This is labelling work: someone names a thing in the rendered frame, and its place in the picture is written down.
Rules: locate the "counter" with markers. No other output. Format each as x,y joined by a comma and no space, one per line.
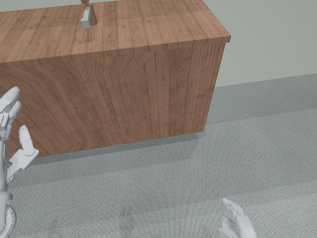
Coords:
144,70

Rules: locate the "robot right hand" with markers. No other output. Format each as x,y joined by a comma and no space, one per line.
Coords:
242,227

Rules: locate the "left robot forearm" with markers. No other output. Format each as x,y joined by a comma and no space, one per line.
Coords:
8,216

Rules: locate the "tap lever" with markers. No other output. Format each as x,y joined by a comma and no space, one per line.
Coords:
85,21

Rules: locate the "robot left hand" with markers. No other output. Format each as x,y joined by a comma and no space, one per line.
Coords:
9,110

